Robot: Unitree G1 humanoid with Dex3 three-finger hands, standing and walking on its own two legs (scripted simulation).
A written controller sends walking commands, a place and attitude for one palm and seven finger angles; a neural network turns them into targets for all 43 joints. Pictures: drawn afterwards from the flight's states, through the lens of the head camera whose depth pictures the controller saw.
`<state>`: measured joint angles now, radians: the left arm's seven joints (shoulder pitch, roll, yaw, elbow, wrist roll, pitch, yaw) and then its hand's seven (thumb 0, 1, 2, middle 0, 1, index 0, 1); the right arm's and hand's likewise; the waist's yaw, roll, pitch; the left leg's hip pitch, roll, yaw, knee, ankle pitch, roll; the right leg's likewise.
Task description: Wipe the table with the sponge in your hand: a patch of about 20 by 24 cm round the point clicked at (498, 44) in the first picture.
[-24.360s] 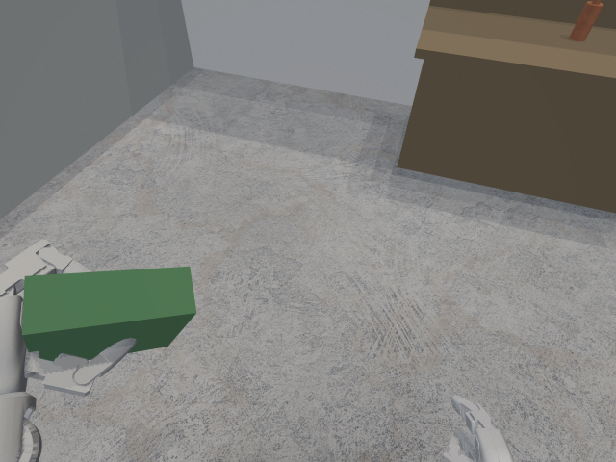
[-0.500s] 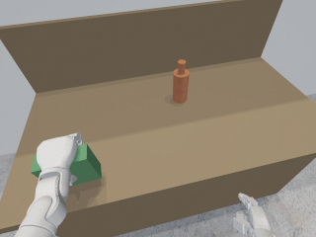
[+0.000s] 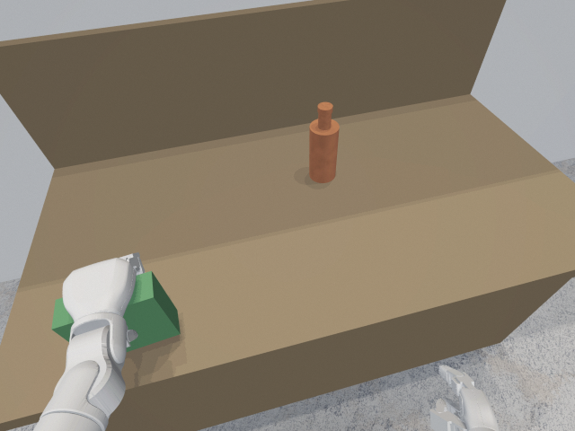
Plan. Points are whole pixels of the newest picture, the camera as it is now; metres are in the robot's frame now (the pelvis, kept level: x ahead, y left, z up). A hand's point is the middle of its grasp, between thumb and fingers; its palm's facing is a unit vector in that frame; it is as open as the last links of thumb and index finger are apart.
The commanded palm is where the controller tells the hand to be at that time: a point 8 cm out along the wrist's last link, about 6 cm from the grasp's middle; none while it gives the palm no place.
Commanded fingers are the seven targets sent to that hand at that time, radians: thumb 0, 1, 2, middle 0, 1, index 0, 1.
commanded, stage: lower the sponge onto the table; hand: left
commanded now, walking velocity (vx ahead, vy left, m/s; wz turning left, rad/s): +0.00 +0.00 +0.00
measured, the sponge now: (128, 324) +0.26 +0.30 -0.05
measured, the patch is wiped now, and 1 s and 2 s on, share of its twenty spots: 0.00 0.10 0.15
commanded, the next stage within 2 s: wipe forward along the first lane in 0.50 s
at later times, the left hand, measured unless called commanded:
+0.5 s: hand (129, 319) +0.25 +0.29 -0.01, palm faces -0.09 -0.05 -0.99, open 9.2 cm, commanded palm +0.23 +0.28 +0.04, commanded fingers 0.00 0.10 1.30 -1.20 -1.60 -1.20 -1.60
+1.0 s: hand (129, 290) +0.30 +0.31 -0.01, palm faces -0.13 +0.01 -0.99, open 9.3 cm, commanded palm +0.28 +0.30 +0.02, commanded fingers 0.00 0.10 1.30 -1.20 -1.60 -1.20 -1.60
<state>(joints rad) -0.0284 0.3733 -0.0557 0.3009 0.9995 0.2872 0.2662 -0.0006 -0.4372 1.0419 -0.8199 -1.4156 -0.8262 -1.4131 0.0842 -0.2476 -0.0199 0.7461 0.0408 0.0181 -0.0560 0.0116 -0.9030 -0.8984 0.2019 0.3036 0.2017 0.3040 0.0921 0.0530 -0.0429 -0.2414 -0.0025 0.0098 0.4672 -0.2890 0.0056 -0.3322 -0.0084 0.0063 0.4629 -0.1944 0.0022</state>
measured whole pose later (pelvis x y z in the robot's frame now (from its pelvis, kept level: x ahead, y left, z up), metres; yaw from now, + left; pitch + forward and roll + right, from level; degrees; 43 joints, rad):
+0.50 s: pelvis -0.01 +0.00 +0.00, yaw +0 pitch +4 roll +0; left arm -0.03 0.36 -0.07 0.37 1.03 0.24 0.28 0.00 -0.44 1.05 -0.81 -1.42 -0.82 -1.42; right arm 0.09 -0.24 -0.03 0.72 0.03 0.02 -0.06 0.01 -0.90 -0.90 0.20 0.30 0.20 0.30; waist 0.09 0.04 -0.05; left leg -0.29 0.00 0.00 0.53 -0.31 0.00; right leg -0.38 -0.01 0.00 0.52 -0.22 0.00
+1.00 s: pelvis -0.02 -0.01 -0.01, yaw +1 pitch +9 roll +0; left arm -0.31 0.44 -0.01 0.68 1.06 0.15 0.26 0.01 -0.48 1.08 -0.83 -1.38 -0.84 -1.40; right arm 0.15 -0.26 -0.03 0.73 0.04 0.03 -0.08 0.01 -0.90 -0.90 0.20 0.30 0.20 0.30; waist 0.04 0.03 -0.08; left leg -0.46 0.00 -0.01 0.62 -0.32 -0.01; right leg -0.54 0.00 -0.01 0.59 -0.22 -0.01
